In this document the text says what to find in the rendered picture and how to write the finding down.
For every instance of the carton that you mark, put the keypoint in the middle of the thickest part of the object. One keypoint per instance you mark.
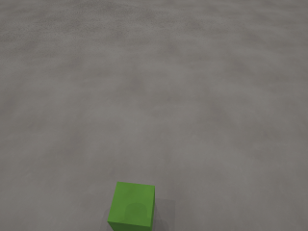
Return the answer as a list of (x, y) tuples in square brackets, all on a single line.
[(132, 207)]

